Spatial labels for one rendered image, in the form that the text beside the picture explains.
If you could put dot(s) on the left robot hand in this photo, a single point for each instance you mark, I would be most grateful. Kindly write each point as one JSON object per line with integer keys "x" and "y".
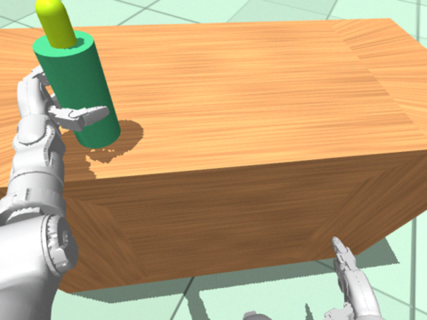
{"x": 33, "y": 98}

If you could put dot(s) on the right robot hand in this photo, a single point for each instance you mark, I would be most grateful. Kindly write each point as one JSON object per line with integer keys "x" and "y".
{"x": 359, "y": 297}

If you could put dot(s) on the bottle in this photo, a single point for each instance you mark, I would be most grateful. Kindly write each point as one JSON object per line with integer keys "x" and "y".
{"x": 71, "y": 64}

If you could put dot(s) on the left robot arm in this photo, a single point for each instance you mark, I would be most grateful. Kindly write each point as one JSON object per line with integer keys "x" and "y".
{"x": 36, "y": 243}

